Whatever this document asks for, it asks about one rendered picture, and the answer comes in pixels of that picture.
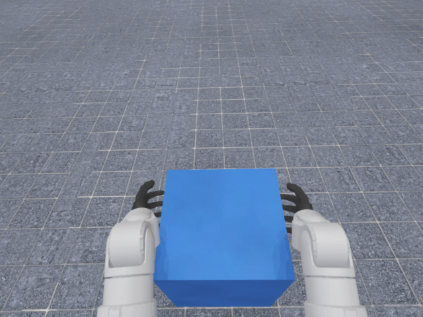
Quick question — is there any carton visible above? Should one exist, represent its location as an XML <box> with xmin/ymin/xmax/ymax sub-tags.
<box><xmin>153</xmin><ymin>168</ymin><xmax>295</xmax><ymax>307</ymax></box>

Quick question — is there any right robot forearm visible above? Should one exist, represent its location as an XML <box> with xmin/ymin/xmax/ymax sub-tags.
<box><xmin>291</xmin><ymin>209</ymin><xmax>367</xmax><ymax>317</ymax></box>

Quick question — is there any robot left hand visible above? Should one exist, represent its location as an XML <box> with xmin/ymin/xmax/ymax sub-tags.
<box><xmin>132</xmin><ymin>180</ymin><xmax>164</xmax><ymax>227</ymax></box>

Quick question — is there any left robot forearm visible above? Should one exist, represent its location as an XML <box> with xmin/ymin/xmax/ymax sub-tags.
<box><xmin>97</xmin><ymin>207</ymin><xmax>160</xmax><ymax>317</ymax></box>

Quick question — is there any robot right hand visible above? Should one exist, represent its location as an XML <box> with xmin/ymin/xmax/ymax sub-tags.
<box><xmin>280</xmin><ymin>183</ymin><xmax>313</xmax><ymax>234</ymax></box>

